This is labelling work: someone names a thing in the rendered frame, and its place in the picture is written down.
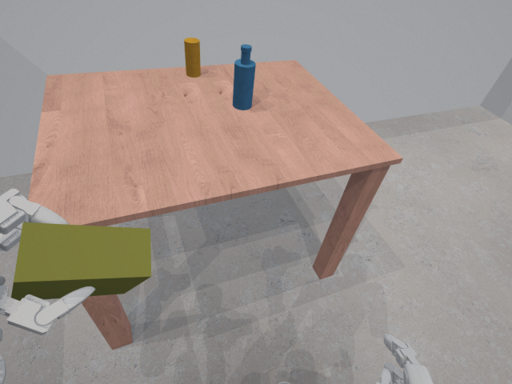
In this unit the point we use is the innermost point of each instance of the right robot hand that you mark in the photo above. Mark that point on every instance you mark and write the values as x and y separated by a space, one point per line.
413 373

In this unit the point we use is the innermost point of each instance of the sponge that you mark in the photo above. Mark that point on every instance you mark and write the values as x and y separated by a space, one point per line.
57 259

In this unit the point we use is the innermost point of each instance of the table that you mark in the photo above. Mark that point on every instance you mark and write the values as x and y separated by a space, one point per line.
118 146

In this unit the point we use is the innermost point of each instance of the left robot hand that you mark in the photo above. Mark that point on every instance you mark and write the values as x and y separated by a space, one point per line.
31 313

